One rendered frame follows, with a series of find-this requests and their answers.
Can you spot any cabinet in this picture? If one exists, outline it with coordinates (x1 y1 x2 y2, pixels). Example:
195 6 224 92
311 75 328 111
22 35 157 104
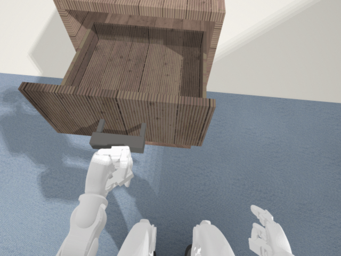
53 0 226 149

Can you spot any robot left forearm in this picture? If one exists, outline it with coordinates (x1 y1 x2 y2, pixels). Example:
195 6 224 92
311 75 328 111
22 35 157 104
56 193 108 256

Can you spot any drawer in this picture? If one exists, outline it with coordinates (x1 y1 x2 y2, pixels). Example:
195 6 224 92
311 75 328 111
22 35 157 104
18 22 216 146

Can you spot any robot thigh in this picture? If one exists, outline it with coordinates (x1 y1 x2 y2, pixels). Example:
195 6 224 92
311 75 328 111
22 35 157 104
192 224 235 256
117 222 157 256

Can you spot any robot left hand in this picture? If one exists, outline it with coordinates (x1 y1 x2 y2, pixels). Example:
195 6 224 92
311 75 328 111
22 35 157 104
85 146 134 198

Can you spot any handle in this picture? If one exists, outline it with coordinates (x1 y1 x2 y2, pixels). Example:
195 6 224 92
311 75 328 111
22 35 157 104
89 119 147 154

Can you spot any right robot thigh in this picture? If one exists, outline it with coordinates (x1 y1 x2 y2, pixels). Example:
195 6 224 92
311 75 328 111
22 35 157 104
192 224 235 256

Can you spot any left robot thigh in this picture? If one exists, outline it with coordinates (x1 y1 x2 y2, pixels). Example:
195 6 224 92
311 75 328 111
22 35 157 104
117 222 157 256

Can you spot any robot right hand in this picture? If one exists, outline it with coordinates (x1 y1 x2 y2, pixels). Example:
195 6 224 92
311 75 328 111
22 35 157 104
249 205 292 256

